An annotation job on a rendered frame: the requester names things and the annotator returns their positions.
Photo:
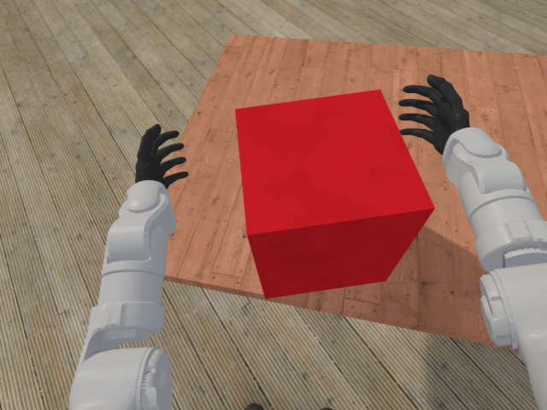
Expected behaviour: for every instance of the robot left upper arm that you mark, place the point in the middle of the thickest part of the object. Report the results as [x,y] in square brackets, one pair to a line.
[137,378]

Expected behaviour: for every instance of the left robot forearm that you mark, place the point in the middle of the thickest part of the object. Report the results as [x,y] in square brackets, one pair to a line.
[130,300]

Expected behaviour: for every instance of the carton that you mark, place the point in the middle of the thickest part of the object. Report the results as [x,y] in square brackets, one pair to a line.
[332,197]

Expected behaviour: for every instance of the robot right hand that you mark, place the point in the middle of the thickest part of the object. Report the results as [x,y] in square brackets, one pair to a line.
[447,110]

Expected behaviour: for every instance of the robot right upper arm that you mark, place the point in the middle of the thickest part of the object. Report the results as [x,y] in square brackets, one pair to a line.
[514,308]

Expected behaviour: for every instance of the right robot forearm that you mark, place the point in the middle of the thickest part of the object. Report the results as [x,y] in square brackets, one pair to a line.
[509,229]

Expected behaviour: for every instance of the robot left hand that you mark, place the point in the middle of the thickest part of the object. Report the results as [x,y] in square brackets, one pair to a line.
[148,166]

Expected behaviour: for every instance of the table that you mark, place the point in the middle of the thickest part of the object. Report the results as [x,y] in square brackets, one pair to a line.
[434,288]

